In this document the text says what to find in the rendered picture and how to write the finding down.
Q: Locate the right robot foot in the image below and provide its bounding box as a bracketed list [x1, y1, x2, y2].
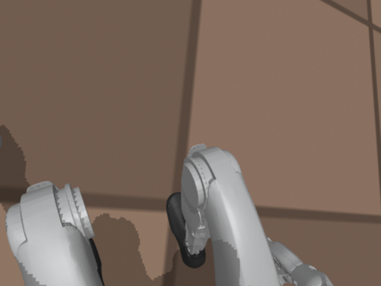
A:
[166, 192, 206, 268]

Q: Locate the right robot arm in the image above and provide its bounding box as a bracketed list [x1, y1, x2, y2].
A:
[291, 263, 334, 286]

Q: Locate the right robot hand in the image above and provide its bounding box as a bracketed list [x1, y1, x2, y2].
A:
[266, 237, 304, 285]

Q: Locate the left robot foot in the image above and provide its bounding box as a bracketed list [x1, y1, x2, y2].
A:
[89, 238, 105, 286]

